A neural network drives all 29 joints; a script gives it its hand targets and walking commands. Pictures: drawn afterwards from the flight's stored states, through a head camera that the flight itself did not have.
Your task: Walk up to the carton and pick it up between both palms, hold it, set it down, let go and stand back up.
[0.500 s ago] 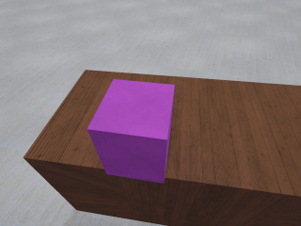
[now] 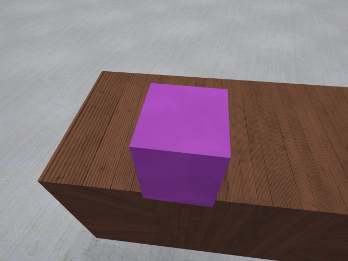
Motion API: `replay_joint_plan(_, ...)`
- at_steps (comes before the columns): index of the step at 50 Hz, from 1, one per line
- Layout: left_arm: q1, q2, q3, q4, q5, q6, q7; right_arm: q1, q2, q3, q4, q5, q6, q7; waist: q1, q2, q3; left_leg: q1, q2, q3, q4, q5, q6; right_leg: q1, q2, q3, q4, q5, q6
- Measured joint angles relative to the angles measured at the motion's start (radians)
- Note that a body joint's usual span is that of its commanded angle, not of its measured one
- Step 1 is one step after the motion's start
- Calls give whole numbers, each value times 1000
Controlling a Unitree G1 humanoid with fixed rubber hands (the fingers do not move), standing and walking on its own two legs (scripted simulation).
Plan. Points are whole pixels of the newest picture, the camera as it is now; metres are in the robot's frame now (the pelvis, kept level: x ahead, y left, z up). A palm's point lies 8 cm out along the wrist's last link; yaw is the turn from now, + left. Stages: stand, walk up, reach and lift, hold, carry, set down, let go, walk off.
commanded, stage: walk up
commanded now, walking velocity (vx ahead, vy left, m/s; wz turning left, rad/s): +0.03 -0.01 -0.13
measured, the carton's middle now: (182, 146) +0.42 +0.00 +0.00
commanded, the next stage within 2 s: none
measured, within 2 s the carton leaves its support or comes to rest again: neither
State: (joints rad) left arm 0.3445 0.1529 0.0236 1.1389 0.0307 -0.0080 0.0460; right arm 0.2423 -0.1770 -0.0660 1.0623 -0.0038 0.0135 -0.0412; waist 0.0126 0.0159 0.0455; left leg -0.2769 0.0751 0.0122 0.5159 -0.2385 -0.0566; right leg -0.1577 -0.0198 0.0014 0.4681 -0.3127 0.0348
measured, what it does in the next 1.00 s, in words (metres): steps on the spot: right foot, then right foot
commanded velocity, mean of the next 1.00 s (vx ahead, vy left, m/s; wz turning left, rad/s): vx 0.00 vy -0.03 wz -0.01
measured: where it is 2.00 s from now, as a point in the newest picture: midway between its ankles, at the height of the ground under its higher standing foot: outside the picture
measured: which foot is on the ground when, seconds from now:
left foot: down 0.00-0.72, up 0.74-0.96, down 0.98-1.00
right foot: down 0.00-0.02, up 0.04-0.32, down 0.34-0.54, up 0.56-0.70, down 0.72-1.00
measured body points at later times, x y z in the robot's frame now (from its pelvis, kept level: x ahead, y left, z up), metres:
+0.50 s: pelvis +0.01 +0.02 +0.01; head +0.01 +0.01 +0.46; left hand +0.03 +0.24 -0.15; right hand -0.02 -0.18 -0.16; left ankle +0.02 +0.14 -0.73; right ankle -0.01 -0.09 -0.73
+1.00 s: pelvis +0.00 -0.05 +0.00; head +0.02 -0.04 +0.45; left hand +0.00 +0.15 -0.17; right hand +0.01 -0.27 -0.15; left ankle -0.01 +0.05 -0.74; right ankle -0.03 -0.16 -0.73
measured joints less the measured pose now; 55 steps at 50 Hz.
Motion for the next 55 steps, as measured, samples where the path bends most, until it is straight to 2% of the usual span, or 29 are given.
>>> replay_joint_plan(2,-24,26,10,2,-10,10,-4,5,45,10,4,-7,-13,0,7,-64,4,20,-32,36,-10,-16,24,-32,-32,25,87,-79,-4)
replay_joint_plan(3,-24,31,16,-5,-11,17,-2,11,60,16,0,-11,-15,2,14,-74,-4,24,-26,53,-7,-21,34,-62,-25,23,149,-138,-8)
replay_joint_plan(4,-22,31,20,-12,-11,25,-1,18,69,18,-3,-17,-16,3,12,-71,-14,28,-14,64,-7,-24,42,-91,-14,8,216,-176,-7)
replay_joint_plan(6,-35,36,28,-17,-11,42,-7,31,83,22,-11,-25,-18,4,-13,-62,-23,45,0,66,-32,-14,51,-132,0,-22,332,-204,-4)
replay_joint_plan(9,-85,50,39,-34,-14,44,-19,57,89,32,-13,-26,-32,-8,-28,-66,-17,66,-7,70,-83,15,59,-172,5,-9,397,-167,-7)
replay_joint_plan(14,-154,33,32,-55,-25,36,-12,72,93,48,17,-29,-46,-1,-32,-67,6,65,-47,81,-91,24,72,-127,-11,-10,216,-112,1)
replay_joint_plan(16,-163,21,27,-57,-31,31,-8,73,95,50,26,-26,-44,1,-32,-62,14,57,-59,87,-71,16,73,-77,-8,-20,68,-14,-4)
replay_joint_plan(17,-162,10,22,-53,-33,24,-6,72,93,48,33,-24,-40,3,-30,-51,19,55,-60,90,-56,8,72,-53,-6,-23,8,68,-17)
replay_joint_plan(18,-161,-7,17,-42,-31,18,-5,68,84,46,42,-22,-36,5,-32,-22,27,60,-49,83,-46,1,69,-34,6,-30,-13,93,-30)
replay_joint_plan(20,-138,-31,5,-27,-25,11,-4,72,72,46,50,-14,-30,7,-39,16,18,79,-38,74,-58,3,62,-5,18,-40,-41,87,-42)
replay_joint_plan(24,-94,-33,4,2,-27,25,-6,75,75,44,50,-14,-18,15,-52,16,-10,107,-37,71,-93,20,54,15,20,-44,-51,70,-49)
replay_joint_plan(27,-83,-12,14,-1,-24,36,-8,60,73,33,35,-25,-14,7,-53,-9,1,89,-27,66,-60,8,45,-11,27,-50,-5,53,-53)
replay_joint_plan(31,-76,28,37,-34,-8,60,-26,53,47,12,13,-34,-2,-18,-56,-32,4,41,5,60,-31,4,35,-149,27,-73,283,-87,-22)
replay_joint_plan(33,-76,35,40,-57,-5,58,-33,54,25,1,17,-34,4,-25,-50,-23,4,32,27,50,-47,18,23,-179,20,-68,347,-110,-25)
replay_joint_plan(36,-62,33,34,-87,-10,5,-31,58,3,-5,34,-18,10,-18,-11,-38,-7,-6,19,51,-3,-7,16,-90,-28,-3,78,30,-13)
replay_joint_plan(37,-64,18,33,-77,-8,-9,-25,43,-12,-5,43,-15,17,-13,3,-20,1,-27,28,38,51,-67,17,-86,-15,-2,68,2,-12)
replay_joint_plan(39,-54,-22,16,-63,-4,-14,-16,20,-36,-7,41,-13,30,-2,-7,27,14,-51,28,16,124,-194,34,-66,10,-23,57,1,-26)
replay_joint_plan(41,-35,-45,3,-54,-2,-11,-14,19,-36,-5,32,-10,32,8,-18,30,-1,-58,1,25,153,-230,49,-45,7,-38,22,19,-38)
replay_joint_plan(45,-15,-72,-19,-34,4,-12,-8,-3,-8,4,32,-4,31,22,-12,16,-20,-19,-33,28,165,-158,69,-14,29,-29,-42,54,-52)
replay_joint_plan(49,-37,-59,-25,-12,-8,-6,0,1,30,20,44,3,5,11,-26,11,-20,73,-37,22,-5,-49,70,4,61,-63,-39,42,-56)
replay_joint_plan(52,-59,-29,-18,-10,-21,-6,1,6,74,31,68,3,-9,9,-8,-54,-9,125,-64,39,-59,-40,75,33,35,-48,-48,41,-50)
replay_joint_plan(55,-64,-23,-17,-6,-25,-1,3,19,80,36,80,1,-15,8,-3,-63,-14,148,-69,46,-90,-31,80,54,31,-41,-81,58,-47)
